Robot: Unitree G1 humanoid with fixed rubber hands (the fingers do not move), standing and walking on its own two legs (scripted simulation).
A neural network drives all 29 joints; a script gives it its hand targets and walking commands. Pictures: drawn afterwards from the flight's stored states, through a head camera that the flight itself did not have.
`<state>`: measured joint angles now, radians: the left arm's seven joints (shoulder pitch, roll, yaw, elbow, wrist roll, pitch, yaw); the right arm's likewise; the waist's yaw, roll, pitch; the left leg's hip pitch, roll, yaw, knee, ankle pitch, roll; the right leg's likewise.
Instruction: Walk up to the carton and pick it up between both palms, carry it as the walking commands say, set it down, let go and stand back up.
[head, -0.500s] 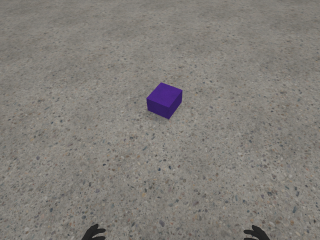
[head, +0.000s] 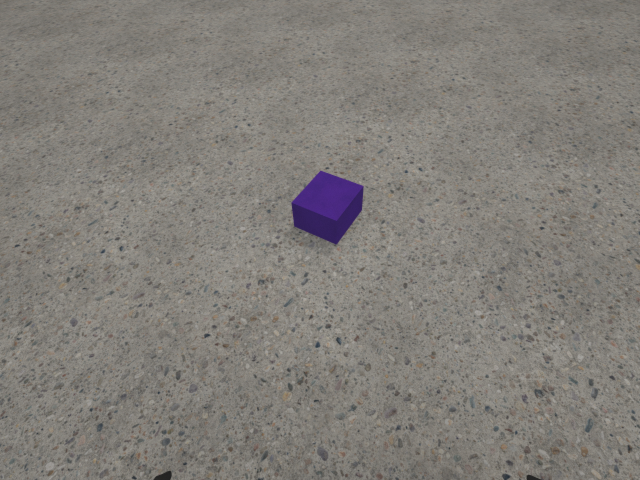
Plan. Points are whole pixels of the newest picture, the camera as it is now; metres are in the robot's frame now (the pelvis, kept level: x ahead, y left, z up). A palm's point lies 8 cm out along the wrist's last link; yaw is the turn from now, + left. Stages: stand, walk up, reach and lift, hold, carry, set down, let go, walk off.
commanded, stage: walk up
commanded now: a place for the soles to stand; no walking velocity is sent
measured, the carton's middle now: (328, 206) +1.24 +0.05 -0.69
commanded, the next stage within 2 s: none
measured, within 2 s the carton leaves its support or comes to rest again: neither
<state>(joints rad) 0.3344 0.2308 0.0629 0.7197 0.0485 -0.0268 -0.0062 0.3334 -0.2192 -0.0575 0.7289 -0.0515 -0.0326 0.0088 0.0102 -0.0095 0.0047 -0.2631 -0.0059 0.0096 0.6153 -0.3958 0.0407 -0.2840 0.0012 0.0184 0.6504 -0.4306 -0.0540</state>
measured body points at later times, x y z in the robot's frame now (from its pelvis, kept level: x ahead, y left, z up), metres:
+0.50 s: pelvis +0.14 +0.02 -0.02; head +0.15 +0.02 +0.42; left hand +0.16 +0.36 -0.10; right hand +0.37 -0.26 -0.05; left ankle +0.26 +0.12 -0.73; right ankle +0.01 -0.12 -0.69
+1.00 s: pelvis +0.30 -0.02 -0.01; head +0.28 -0.04 +0.44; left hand +0.41 +0.32 -0.04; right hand +0.42 -0.34 -0.08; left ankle +0.32 +0.13 -0.67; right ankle +0.35 -0.14 -0.73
